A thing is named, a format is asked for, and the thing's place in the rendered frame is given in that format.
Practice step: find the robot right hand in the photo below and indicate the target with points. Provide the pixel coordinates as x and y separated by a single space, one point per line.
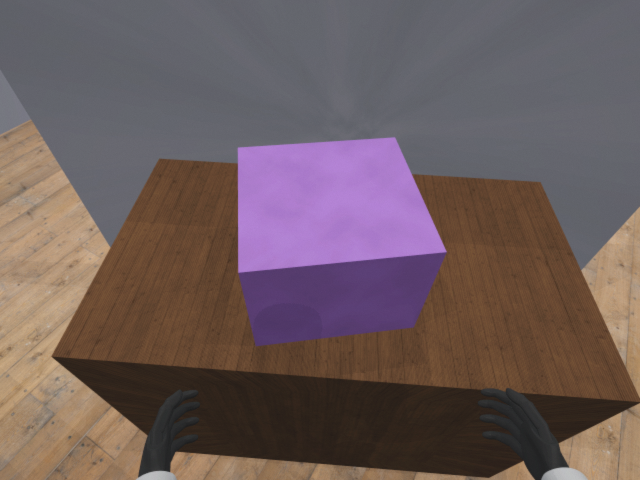
532 440

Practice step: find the carton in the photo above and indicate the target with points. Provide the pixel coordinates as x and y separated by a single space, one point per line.
334 239

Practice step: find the pedestal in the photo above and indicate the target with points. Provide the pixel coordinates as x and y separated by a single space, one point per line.
509 308

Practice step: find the robot left hand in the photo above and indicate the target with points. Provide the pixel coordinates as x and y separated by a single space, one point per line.
159 447

